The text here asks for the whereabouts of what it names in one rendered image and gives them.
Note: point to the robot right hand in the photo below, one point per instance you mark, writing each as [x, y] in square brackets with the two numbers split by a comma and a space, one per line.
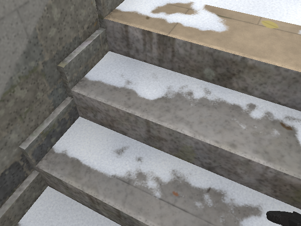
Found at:
[284, 218]

